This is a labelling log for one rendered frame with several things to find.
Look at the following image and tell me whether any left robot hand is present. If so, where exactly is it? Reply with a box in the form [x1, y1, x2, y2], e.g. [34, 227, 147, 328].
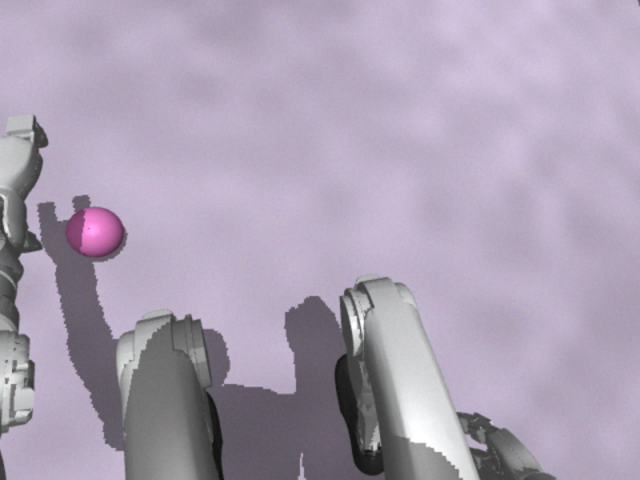
[0, 115, 48, 253]

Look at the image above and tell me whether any right robot hand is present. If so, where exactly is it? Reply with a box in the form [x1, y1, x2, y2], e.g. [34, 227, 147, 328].
[456, 412, 544, 480]

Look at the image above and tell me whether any left robot arm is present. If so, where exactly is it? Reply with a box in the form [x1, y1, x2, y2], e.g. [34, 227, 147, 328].
[0, 188, 35, 480]

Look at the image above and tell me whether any ball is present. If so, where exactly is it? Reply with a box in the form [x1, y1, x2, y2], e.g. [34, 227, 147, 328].
[66, 207, 124, 257]

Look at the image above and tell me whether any left robot foot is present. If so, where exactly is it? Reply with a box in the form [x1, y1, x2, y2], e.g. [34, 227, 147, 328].
[206, 391, 224, 480]

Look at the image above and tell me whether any right robot foot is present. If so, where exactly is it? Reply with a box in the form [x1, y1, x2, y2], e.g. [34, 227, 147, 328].
[335, 354, 384, 476]

